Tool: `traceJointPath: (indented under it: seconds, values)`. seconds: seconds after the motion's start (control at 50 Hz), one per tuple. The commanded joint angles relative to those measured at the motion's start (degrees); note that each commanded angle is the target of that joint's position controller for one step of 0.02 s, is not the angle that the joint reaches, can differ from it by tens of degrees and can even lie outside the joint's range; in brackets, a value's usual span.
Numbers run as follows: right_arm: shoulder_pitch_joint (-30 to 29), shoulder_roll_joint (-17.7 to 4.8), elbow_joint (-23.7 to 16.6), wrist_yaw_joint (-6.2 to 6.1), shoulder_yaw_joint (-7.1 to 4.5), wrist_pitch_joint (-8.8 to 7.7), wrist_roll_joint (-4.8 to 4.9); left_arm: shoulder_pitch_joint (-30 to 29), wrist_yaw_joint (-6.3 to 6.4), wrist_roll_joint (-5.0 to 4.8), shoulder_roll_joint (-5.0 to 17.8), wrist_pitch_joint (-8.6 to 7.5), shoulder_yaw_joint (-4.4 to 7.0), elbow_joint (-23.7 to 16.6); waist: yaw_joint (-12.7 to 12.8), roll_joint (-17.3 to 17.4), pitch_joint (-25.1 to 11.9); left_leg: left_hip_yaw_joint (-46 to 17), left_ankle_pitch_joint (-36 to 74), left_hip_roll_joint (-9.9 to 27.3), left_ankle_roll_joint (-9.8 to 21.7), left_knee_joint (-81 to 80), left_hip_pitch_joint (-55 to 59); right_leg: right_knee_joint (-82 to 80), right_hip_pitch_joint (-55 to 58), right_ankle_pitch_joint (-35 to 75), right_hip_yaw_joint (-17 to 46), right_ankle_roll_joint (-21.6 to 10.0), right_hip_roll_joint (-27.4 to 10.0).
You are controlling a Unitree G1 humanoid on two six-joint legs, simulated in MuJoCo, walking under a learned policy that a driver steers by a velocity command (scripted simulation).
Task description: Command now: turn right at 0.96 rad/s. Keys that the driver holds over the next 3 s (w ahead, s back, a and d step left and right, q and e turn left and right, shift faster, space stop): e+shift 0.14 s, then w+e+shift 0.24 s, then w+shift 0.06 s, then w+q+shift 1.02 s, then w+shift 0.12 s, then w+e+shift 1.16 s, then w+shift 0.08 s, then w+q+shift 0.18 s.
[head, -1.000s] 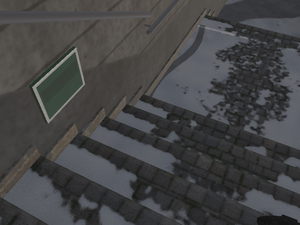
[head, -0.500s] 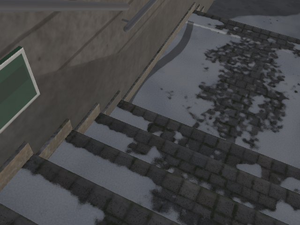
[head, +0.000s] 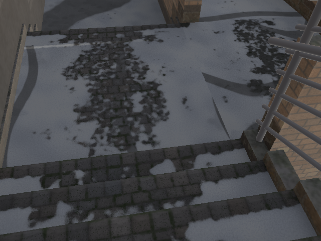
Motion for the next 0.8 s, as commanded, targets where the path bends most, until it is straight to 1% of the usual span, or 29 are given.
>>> traceJointPath:
  seconds: [0.02, 0.06, 0.1, 0.12, 0.14, 0.16, 0.18, 0.2, 0.22, 0.24, 0.26, 0.28, 0.32, 0.34, 0.36, 0.38, 0.4, 0.42, 0.48, 0.56, 0.62, 0.64, 0.68, 0.7, 0.72, 0.74, 0.76, 0.78, 0.8]
  values:
    - [-8.8, -11.3, -6.0, -2.65, -2.4, -3.21, -1.24, 0.4, -3.9, -0.85, -0.3, 0.42, -0.97, -4.6, 3.3, 6.7, 0.0, -1.5, 16.8, 9.3, 7.8, -11.7, -1.7, -12.8, 8.4, 4.1, -3.8, 0.5, -4.5]
    - [-6.1, -14.4, -6.0, -2.42, -3.69, -4.1, -2.43, 0.2, -4.82, -0.49, 2.0, 0.49, 0.45, -4.4, 1.6, 10.2, 0.3, -1.6, 17.6, 12.5, 6.5, -8.7, 0.9, -22.0, 13.2, 2.8, -6.4, -0.7, -3.6]
    - [-4.7, -15.3, -6.0, -1.39, -4.42, -4.33, -2.83, 2.6, -3.8, -0.76, 3.0, 0.04, 1.82, -3.2, 1.2, 12.0, 0.8, -3.9, 19.4, 17.3, 6.7, -5.4, 4.0, -30.9, 16.6, 3.1, -7.2, -3.1, -2.2]
    - [-5.7, -15.2, -6.0, -0.63, -4.51, -4.13, -2.91, 5.8, -2.7, -1.33, 3.6, -0.63, 2.76, -1.8, 2.8, 10.1, 0.8, -3.7, 17.1, 18.7, 6.3, -1.5, 3.9, -38.5, 21.1, 8.5, -8.4, -5.1, -0.1]
    - [-3.9, -12.3, -5.3, 0.46, -3.87, -4.06, -3.32, 10.7, -0.89, -1.54, 5.7, -1.5, 4.55, 0.4, 4.7, 4.3, -1.2, -0.8, 11.5, 16.0, 3.2, 9.6, 0.5, -47.5, 31.6, 22.4, -7.0, -9.0, 2.5]
    - [0.0, -2.9, -8.7, 1.66, -1.34, -3.74, -4.89, 16.8, 2.79, -1.0, 15.7, -2.56, 7.62, 1.3, 4.1, -12.7, -8.7, 4.4, -19.4, 4.8, -4.0, 31.1, -15.1, -50.7, 49.4, 49.9, 14.7, -24.5, -8.4]
    - [-2.5, -0.4, -11.5, 2.25, 0.77, -4.16, -3.44, 22.3, 2.69, 0.91, 15.3, -3.99, 7.41, 1.6, 7.8, -3.4, -12.6, -10.0, -24.5, -2.6, -4.7, 34.0, -30.8, -50.7, 61.4, 39.2, 28.7, -32.4, -14.8]
    - [-13.5, -0.5, -13.5, 2.77, 1.08, -4.07, 0.22, 28.5, 1.56, 1.53, 7.4, -5.06, 5.45, 5.6, 15.1, -0.3, -1.2, -15.0, -20.9, -4.4, -3.5, 36.3, -42.0, -59.3, 56.6, 8.9, 37.8, -29.1, -17.4]
    - [-13.7, -2.4, -11.8, 2.64, 0.59, -3.71, 0.39, 24.5, 0.22, -0.36, 1.0, -5.45, 3.31, 6.0, 13.5, 0.3, 5.6, -16.8, -17.0, -2.1, -2.2, 41.5, -45.0, -61.4, 48.6, -13.8, 39.2, -26.9, -16.0]
    - [-10.2, -5.4, -9.0, 2.43, -0.16, -3.49, -1.81, 17.2, -0.87, -1.82, -1.0, -5.06, 1.94, 4.4, 9.1, 0.4, 6.9, -16.7, -14.7, -1.2, -1.7, 43.8, -42.5, -60.8, 39.5, -18.2, 38.2, -25.6, -14.3]
    - [-7.1, -5.9, -7.0, 2.31, 0.29, -3.33, -3.44, 9.3, -1.06, -1.2, -2.3, -3.95, 0.76, 2.5, 4.8, 2.0, 6.4, -16.6, -12.1, -0.5, -1.8, 41.1, -35.3, -59.2, 27.3, -17.1, 33.9, -24.5, -12.4]
    - [-5.8, -4.1, -5.9, 2.53, 1.47, -2.7, -4.61, 3.6, -0.81, 0.12, -1.4, -3.18, 0.2, 1.4, 2.4, 2.1, 6.6, -17.2, -5.5, 0.1, -1.7, 41.4, -29.2, -58.2, 17.8, -15.0, 31.8, -23.0, -10.3]
    - [-1.7, -2.8, -4.9, 4.12, 2.78, -1.58, -4.93, 0.9, 0.64, -0.5, -0.8, -3.82, -0.59, 0.8, 1.5, 0.6, 2.5, -15.0, 5.7, -2.4, -2.2, 39.8, -20.8, -56.1, 10.6, -11.6, 26.4, -22.1, -5.1]
    - [-1.6, -2.6, -5.3, 4.77, 3.26, -1.37, -4.78, 1.6, 1.23, -0.5, 0.3, -4.38, -0.71, 1.4, 2.0, 0.7, 2.0, -12.9, 6.9, -2.8, -2.6, 40.3, -16.7, -55.2, 6.9, -9.0, 24.2, -22.2, -4.0]
    - [-3.9, -2.2, -5.7, 4.74, 3.96, -1.6, -4.35, 4.1, 2.06, 0.61, -1.4, -5.06, -1.51, 3.1, 4.0, 1.5, 2.9, -18.1, 15.3, -1.4, -3.7, 36.5, -21.5, -50.1, 11.1, -8.2, 26.6, -22.2, -3.8]
    - [-9.0, -9.6, -6.7, 3.28, -0.77, 0.62, 0.51, 11.6, 3.56, -5.33, 9.1, -0.94, 4.17, 5.0, 3.7, 8.1, -0.3, -14.5, 19.2, -0.7, -3.0, 29.3, -25.3, -52.8, 22.7, 2.9, 30.7, -23.9, -6.2]
    - [-10.7, -9.1, -7.4, 3.45, -0.06, 1.92, 1.15, 15.4, 4.53, -5.65, 9.3, 0.96, 3.99, 5.8, 5.3, 6.3, 1.1, -14.6, 22.5, -1.3, -3.2, 23.7, -26.0, -49.6, 24.4, 4.1, 30.8, -24.3, -5.7]
    - [-11.6, -6.3, -7.6, 3.96, 0.63, 2.54, 0.33, 16.6, 5.16, -5.7, 6.2, 1.78, 3.64, 6.5, 6.0, 2.1, 2.0, -15.6, 26.8, -0.8, -3.5, 19.9, -27.0, -46.8, 25.5, -0.2, 31.0, -24.6, -4.6]
    - [-11.3, -2.1, -5.4, 5.37, 1.0, 3.77, 0.12, 14.6, 6.04, -4.23, 0.7, 2.33, 2.28, 5.7, 6.3, -3.0, 3.5, -14.1, 32.9, -0.8, -3.8, 13.1, -22.3, -42.5, 22.8, -8.7, 27.3, -23.3, -1.5]
    - [-15.2, -2.1, -5.2, 5.99, -0.1, 3.69, 1.94, 13.9, 6.79, -2.81, 0.9, 1.95, 2.43, 5.1, 9.0, -5.2, 7.6, -15.3, 29.0, 0.6, -2.5, 4.3, -19.4, -39.6, 21.0, -13.6, 27.3, -21.9, -2.4]
    - [-13.2, -3.2, -3.1, 6.65, -1.17, 4.63, 3.31, 13.2, 7.59, -2.06, 2.2, 1.46, 2.57, 5.7, 9.6, -4.6, 11.0, -13.6, 23.1, 2.7, 0.4, -1.3, -10.8, -37.2, 18.0, -8.4, 23.9, -20.5, -5.3]
    - [-11.9, -3.6, -2.4, 6.61, -1.49, 5.18, 2.81, 13.3, 7.87, -2.07, 3.2, 1.42, 2.88, 6.4, 9.5, -3.8, 11.4, -12.7, 20.4, 2.2, 1.7, 0.3, -7.5, -35.8, 16.7, -5.1, 23.7, -20.4, -6.9]
    - [-1.2, -5.1, 2.5, 5.95, -2.74, 5.34, 3.19, 12.9, 8.05, -0.84, 3.8, 1.22, 2.99, 7.8, 5.2, 0.9, 10.9, -9.6, 12.8, 1.4, 4.5, -3.2, 0.9, -25.3, 17.0, 1.9, 19.0, -19.8, -8.0]
    - [10.7, -4.5, 6.6, 5.26, -3.04, 5.04, 3.03, 9.7, 8.2, -0.53, 3.8, 1.7, 3.27, 8.1, -1.2, 3.4, 5.7, -8.3, 14.0, 0.7, 6.7, -7.5, 11.1, -10.5, 17.2, 11.4, 13.9, -19.0, -7.7]
    - [20.1, -5.7, 10.5, 4.8, -3.59, 4.71, 1.98, 7.3, 7.64, -1.01, 2.0, 1.57, 2.95, 8.6, -6.8, 12.0, 0.1, -6.0, 11.5, -3.5, 7.2, -8.4, 21.1, 14.7, 15.4, 18.0, 2.4, -16.8, -1.7]
    - [23.1, -4.0, 12.9, 5.81, -1.73, 4.25, 1.47, 1.4, 6.69, -0.59, -5.3, 1.33, 1.35, 7.4, -7.0, 20.9, 5.7, -11.8, 19.0, -2.0, 8.8, 6.4, 24.4, 47.0, -9.0, -17.5, -4.2, -13.7, 5.3]
    - [20.1, -3.0, 11.2, 6.43, -0.18, 4.2, 3.69, 3.2, 6.47, -0.5, -6.4, 0.45, 0.17, 2.2, -0.5, 22.3, 5.1, -24.5, 40.1, -0.3, 7.3, 12.0, 28.2, 50.9, -24.1, -16.9, -1.9, -13.5, 3.8]
    - [19.7, -11.2, 10.6, 5.44, -2.93, 3.81, 4.13, 5.5, 6.26, -1.55, -3.9, -1.07, 0.39, -1.3, 0.4, 28.4, -4.2, -52.3, 13.5, 10.1, 16.3, -8.9, 34.1, 39.7, -29.5, -14.1, -1.2, -10.3, 5.0]
    - [18.0, -9.7, 10.1, 4.57, -3.09, 3.22, 2.63, -1.4, 6.67, -0.84, -0.7, -0.93, 0.73, 0.6, -0.4, 13.2, 0.0, -55.6, -6.9, 13.6, 19.5, -13.9, 25.7, 31.7, -28.2, -9.2, 2.8, -9.4, -0.3]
